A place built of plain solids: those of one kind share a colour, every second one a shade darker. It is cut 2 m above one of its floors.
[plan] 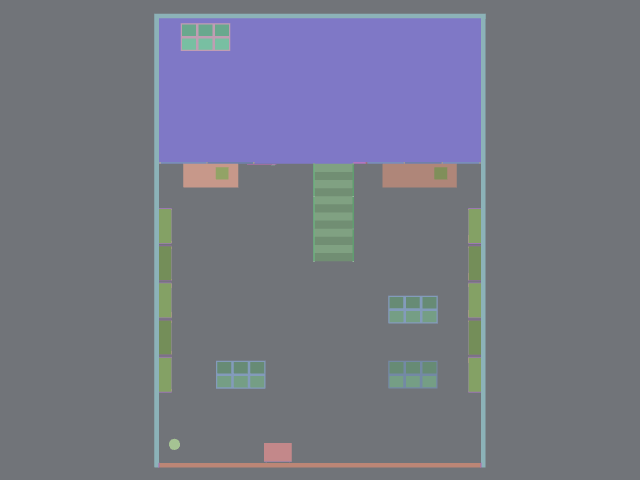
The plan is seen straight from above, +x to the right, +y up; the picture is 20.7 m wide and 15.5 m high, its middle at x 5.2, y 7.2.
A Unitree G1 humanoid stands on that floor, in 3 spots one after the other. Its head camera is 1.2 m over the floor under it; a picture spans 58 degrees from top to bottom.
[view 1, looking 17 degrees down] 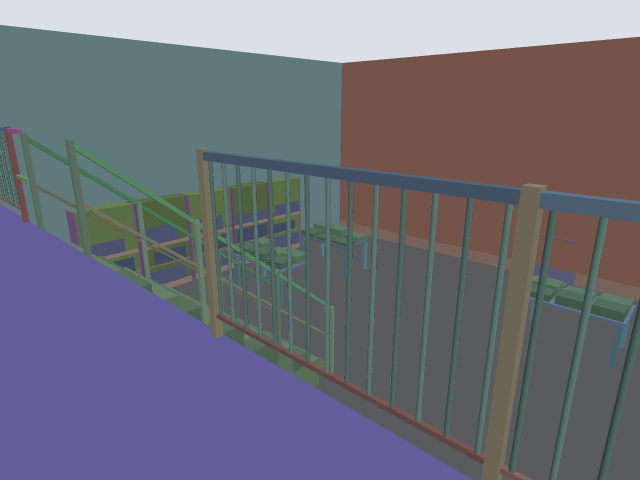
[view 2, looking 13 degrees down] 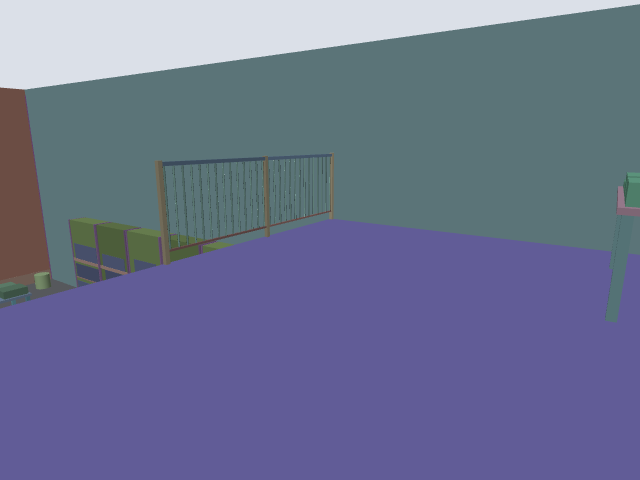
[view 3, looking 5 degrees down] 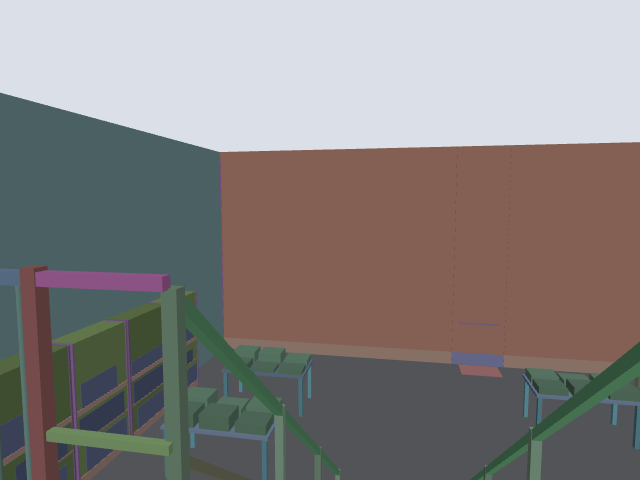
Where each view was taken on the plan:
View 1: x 1.20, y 10.86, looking -47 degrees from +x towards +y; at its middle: top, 10.87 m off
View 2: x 5.64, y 13.26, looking -146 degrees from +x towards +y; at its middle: upper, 5.33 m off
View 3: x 5.64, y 10.76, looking -79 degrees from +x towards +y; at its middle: window_wall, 11.00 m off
